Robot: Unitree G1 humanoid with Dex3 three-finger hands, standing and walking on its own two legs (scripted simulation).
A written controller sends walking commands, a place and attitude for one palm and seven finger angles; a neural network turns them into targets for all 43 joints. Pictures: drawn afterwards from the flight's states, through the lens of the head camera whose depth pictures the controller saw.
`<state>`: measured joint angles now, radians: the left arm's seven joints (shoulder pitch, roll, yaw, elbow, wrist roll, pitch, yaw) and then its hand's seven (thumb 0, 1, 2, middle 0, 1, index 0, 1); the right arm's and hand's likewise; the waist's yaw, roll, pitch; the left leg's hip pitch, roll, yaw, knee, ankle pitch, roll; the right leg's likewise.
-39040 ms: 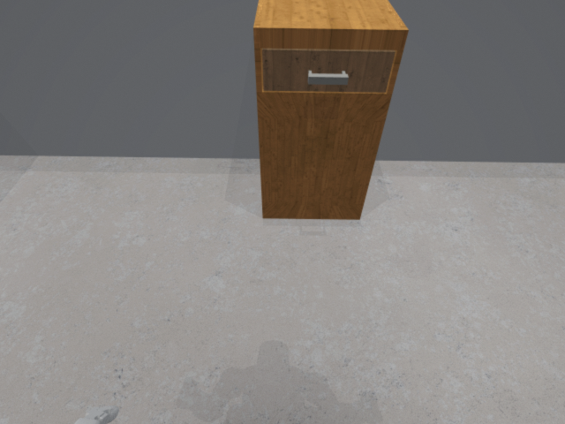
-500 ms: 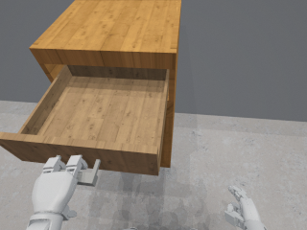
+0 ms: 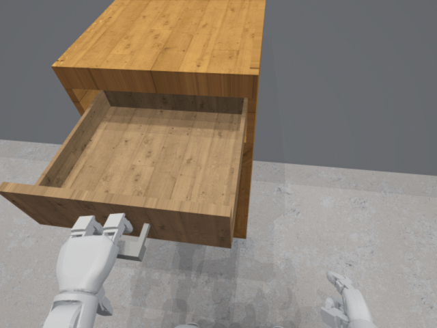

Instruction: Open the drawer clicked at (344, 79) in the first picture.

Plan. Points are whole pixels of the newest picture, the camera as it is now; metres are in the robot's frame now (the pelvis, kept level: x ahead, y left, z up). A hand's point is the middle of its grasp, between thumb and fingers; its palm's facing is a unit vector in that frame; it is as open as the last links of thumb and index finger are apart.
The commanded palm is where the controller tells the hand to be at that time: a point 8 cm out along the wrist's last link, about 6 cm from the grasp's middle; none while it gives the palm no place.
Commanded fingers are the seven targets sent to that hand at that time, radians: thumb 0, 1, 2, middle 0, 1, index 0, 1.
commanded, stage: lift the hand off the handle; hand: left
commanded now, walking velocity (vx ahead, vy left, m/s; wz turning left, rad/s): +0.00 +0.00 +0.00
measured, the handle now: (113, 236) +0.26 +0.23 +0.01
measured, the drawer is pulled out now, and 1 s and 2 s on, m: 0.30 0.30 0.30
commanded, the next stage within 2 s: draw the hand back to the body in 1.20 s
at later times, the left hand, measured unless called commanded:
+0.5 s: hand (80, 247) +0.22 +0.24 +0.08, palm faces +0.06 -0.09 -0.99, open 13.7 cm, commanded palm +0.19 +0.24 +0.13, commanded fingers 0.00 -0.50 0.30 -0.30 -1.20 -0.30 -1.20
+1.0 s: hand (58, 226) +0.22 +0.24 +0.15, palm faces +0.10 -0.07 -0.99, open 13.9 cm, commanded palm +0.19 +0.24 +0.20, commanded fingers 0.00 -0.50 0.30 -0.30 -1.20 -0.30 -1.20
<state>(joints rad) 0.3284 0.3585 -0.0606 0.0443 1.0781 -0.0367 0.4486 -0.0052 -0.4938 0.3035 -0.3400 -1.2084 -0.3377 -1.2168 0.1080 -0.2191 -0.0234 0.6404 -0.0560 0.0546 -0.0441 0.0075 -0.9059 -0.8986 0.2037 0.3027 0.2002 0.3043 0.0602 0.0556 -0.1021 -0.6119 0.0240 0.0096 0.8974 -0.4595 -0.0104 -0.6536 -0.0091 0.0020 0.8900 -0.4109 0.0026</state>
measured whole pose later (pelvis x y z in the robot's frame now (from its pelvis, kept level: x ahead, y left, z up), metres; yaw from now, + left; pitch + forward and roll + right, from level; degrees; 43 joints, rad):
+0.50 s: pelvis +0.01 +0.01 +0.03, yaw +0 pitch +4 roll +0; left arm 0.37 0.42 -0.03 -0.17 0.99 -0.01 0.27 -0.01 -0.50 0.30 -0.32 -1.20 -0.35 -1.22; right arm 0.09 -0.24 -0.01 0.62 -0.04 0.06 -0.05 0.01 -0.91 -0.90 0.20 0.30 0.20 0.30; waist 0.09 0.07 -0.06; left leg -0.39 0.02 0.01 0.70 -0.39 0.00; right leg -0.43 -0.02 0.00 0.69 -0.34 0.01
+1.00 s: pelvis +0.01 +0.01 +0.04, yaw +0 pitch +0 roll +0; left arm 0.37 0.50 0.00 -0.38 0.90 0.06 0.11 -0.01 -0.50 0.30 -0.32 -1.20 -0.32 -1.20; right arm 0.08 -0.26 0.03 0.61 -0.01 0.10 -0.03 0.01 -0.91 -0.90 0.20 0.30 0.20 0.30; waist 0.11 0.11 -0.02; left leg -0.21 0.01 0.01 0.53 -0.31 0.00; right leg -0.25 -0.02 0.00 0.52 -0.27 0.02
